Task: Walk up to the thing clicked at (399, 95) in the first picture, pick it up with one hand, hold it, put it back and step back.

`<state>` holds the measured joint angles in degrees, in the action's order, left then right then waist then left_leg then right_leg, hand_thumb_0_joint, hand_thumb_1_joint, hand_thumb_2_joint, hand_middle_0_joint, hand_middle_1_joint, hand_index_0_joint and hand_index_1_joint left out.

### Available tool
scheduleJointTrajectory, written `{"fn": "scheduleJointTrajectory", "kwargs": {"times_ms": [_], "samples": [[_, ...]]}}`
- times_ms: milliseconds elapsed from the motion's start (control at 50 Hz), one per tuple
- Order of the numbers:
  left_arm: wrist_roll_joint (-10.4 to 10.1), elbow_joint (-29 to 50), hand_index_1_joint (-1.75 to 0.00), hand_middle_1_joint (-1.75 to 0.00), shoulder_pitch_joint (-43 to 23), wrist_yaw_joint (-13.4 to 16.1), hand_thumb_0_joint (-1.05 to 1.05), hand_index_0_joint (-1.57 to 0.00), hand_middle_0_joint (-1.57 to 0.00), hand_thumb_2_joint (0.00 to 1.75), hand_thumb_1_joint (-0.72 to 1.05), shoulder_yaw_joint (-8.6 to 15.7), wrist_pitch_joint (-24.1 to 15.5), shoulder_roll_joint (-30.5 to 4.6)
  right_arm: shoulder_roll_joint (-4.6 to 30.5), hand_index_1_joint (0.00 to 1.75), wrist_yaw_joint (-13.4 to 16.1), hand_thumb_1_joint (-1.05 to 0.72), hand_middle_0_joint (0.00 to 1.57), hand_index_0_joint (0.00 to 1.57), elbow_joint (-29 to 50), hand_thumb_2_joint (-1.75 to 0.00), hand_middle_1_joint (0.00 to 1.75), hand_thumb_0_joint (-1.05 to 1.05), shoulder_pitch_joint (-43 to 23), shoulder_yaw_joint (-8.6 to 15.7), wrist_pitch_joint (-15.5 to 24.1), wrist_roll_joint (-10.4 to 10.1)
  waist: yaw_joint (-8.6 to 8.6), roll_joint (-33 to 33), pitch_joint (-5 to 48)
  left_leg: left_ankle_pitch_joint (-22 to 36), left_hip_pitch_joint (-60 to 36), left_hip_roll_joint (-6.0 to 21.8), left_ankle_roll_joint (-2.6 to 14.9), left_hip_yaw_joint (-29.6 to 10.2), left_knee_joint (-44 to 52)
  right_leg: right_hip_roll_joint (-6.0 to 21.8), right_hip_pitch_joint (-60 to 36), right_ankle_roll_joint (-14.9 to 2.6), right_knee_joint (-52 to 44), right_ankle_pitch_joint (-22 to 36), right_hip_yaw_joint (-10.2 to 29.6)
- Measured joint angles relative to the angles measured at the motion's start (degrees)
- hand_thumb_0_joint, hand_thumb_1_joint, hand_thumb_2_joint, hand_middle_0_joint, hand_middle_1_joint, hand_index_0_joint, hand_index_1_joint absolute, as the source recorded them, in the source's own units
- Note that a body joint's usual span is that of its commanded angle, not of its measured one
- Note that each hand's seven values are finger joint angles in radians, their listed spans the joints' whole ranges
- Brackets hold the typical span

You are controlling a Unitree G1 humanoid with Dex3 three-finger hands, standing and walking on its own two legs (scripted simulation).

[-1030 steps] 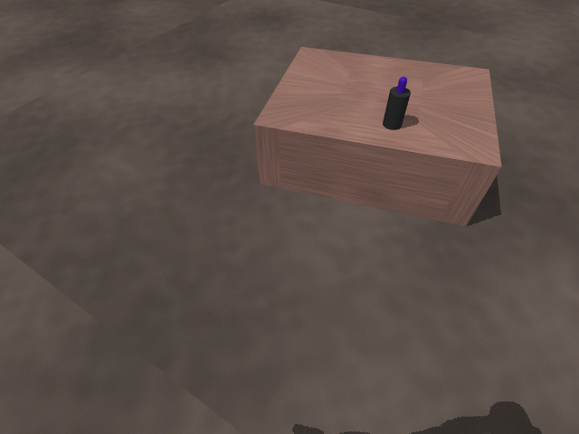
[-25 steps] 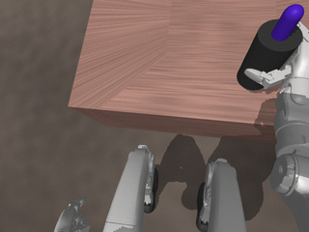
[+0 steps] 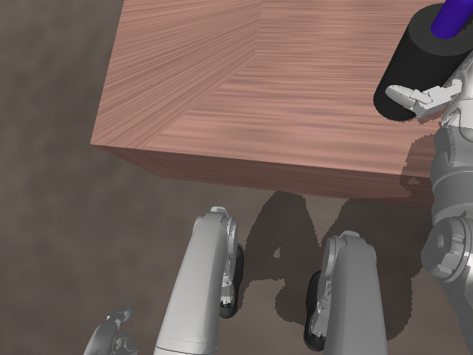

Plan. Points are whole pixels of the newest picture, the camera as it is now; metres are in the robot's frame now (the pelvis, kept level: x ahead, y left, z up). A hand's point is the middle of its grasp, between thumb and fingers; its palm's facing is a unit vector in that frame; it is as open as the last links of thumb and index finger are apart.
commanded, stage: lower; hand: right
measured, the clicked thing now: (427, 55) +0.54 -0.17 +0.00
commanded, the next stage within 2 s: loosen in 0.22 s
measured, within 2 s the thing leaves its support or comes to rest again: rests again in 1.24 s
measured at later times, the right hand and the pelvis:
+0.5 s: hand (427, 67) +0.55 -0.19 -0.04, palm faces +0.13 +0.99 -0.04, open 11.3 cm; pelvis -0.01 +0.00 -0.04, yaw +0 degrees
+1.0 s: hand (439, 53) +0.56 -0.19 -0.01, palm faces +0.13 +0.99 -0.02, open 14.3 cm; pelvis -0.02 +0.01 -0.05, yaw -1 degrees
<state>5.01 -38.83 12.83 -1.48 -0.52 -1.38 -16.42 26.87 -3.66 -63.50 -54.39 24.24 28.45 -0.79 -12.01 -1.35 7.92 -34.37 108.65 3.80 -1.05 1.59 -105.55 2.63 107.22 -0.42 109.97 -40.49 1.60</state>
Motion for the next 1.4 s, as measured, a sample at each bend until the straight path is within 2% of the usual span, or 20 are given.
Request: {"fn": "scheduleJointTrajectory", "kwargs": {"times_ms": [160, 320, 460, 620, 720, 900, 1040, 1140, 1280, 1400], "samples": [[-0.27, -0.01, -0.30, -0.29, -0.07, 0.19, 0.00, -0.19, -0.20, 0.91, 0.89, -0.32, 0.43, 0.12, 0.51, 1.11, -0.11, 0.61, 0.70, 0.69, 2.25, -1.01, 1.12, -0.01, -0.07, 0.37, -0.95, -0.21, -0.03, 0.01, -1.10, -0.24, 3.25, 0.17, 0.16, -0.05, -3.50, -0.21, 3.20, 0.14, 3.44, -0.21, 0.29], [-0.46, -0.59, -0.29, -0.29, -0.29, 0.49, 0.00, -0.19, -0.20, 0.90, 0.90, -0.29, 0.29, -0.38, 1.98, 1.10, -0.33, 0.61, 0.70, 0.69, -0.73, -1.01, 1.12, -0.02, -3.72, -0.32, -1.82, 0.04, 0.09, 0.08, -0.74, -0.25, 5.51, 0.47, 0.43, 0.06, -5.70, -0.56, 5.56, 0.37, 5.54, -0.03, 0.64], [-0.77, 0.24, -0.28, -0.29, -0.21, 0.48, 0.00, -0.20, -0.19, 0.88, 0.92, -0.28, 0.91, -1.15, 2.83, 1.05, -1.14, 0.61, 0.74, 0.72, -0.87, -0.98, 1.07, -0.02, -5.07, 0.84, -2.72, 0.56, -0.18, -0.05, -0.88, -0.39, 6.69, 0.54, 0.45, 0.14, -7.18, -0.66, 6.81, 0.40, 7.12, -0.20, 0.88], [-0.95, 0.43, -0.27, -0.29, -0.11, 0.52, 0.00, -0.20, -0.19, 0.87, 0.93, -0.09, 1.62, -0.99, 2.94, 0.87, -1.33, 0.57, 0.84, 0.83, 0.77, -0.75, 0.88, -0.02, -5.14, 0.91, -3.89, 0.53, -0.07, 0.02, -1.09, -0.21, 6.91, 0.63, 0.50, 0.06, -7.27, -0.78, 7.04, 0.45, 7.13, 0.08, 0.82], [-1.12, 0.35, -0.27, -0.29, 0.14, 0.50, 0.00, -0.20, -0.19, 0.88, 0.93, -0.32, 1.98, -0.89, 2.92, 0.76, -1.64, 0.53, 0.83, 0.83, 0.52, -0.58, 0.76, -0.02, -6.50, 1.10, -3.30, 0.13, 0.14, 0.02, -0.68, -0.10, 6.71, 0.67, 0.55, 0.16, -7.06, -0.84, 6.91, 0.47, 6.92, 0.25, 0.91], [-1.22, 1.69, -0.28, -0.29, 0.54, -0.03, 0.00, -0.20, -0.19, 0.88, 0.92, -0.67, 2.77, -0.87, 4.42, 0.53, -2.24, 0.50, 0.65, 0.65, -2.91, -0.35, 0.53, -0.01, -9.08, 1.43, -3.46, 0.72, -0.18, -0.26, -0.22, 0.33, 7.27, 0.58, 0.56, 0.16, -7.43, -0.79, 7.48, 0.42, 7.39, 0.59, 0.96], [-1.29, 2.26, -0.28, -0.29, 0.79, -0.17, 0.00, -0.20, -0.19, 0.88, 0.92, -1.17, 3.39, -0.56, 4.94, 0.39, -2.61, 0.48, 0.47, 0.47, -2.82, -0.26, 0.39, -0.01, -9.43, 1.66, -3.71, 1.03, -0.34, 0.08, -0.35, 0.87, 8.06, 0.58, 0.66, 0.26, -7.99, -0.83, 8.33, 0.45, 8.03, 1.11, 1.14], [-1.40, 2.42, -0.28, -0.29, 0.58, 0.01, 0.00, -0.20, -0.19, 0.87, 0.92, -1.63, 3.68, -0.47, 6.21, 0.28, -2.88, 0.47, 0.33, 0.33, -1.69, -0.20, 0.28, 0.00, -9.23, 2.36, -4.63, 2.12, -0.81, 0.04, -0.56, 1.28, 8.25, 0.50, 0.66, 0.44, -8.03, -0.77, 8.69, 0.46, 8.32, 1.41, 1.34], [-2.41, 2.58, -0.28, -0.29, 0.29, 1.05, 0.00, -0.20, -0.19, 0.87, 0.92, -2.25, 4.20, 0.15, 10.56, 0.15, -3.80, 0.52, 0.16, 0.17, 1.00, -0.11, 0.14, -0.01, -9.25, 5.09, -8.18, 2.24, -1.30, 0.11, -1.30, 1.99, 5.50, -0.02, 0.55, 0.63, -5.42, -0.25, 5.91, 0.39, 5.99, 1.80, 1.31], [-3.53, 1.69, -0.28, -0.29, 1.15, 1.92, 0.00, -0.20, -0.19, 0.87, 0.92, -2.53, 3.58, 0.33, 16.20, 0.09, -6.65, 0.57, 0.09, 0.09, -1.90, -0.06, 0.08, -0.02, -12.04, 5.42, -11.30, 1.52, -1.35, -0.03, -0.51, 2.67, 0.89, -0.30, 0.50, 1.13, -0.23, 0.05, 1.58, 0.33, 1.04, 2.49, 1.36]]}}
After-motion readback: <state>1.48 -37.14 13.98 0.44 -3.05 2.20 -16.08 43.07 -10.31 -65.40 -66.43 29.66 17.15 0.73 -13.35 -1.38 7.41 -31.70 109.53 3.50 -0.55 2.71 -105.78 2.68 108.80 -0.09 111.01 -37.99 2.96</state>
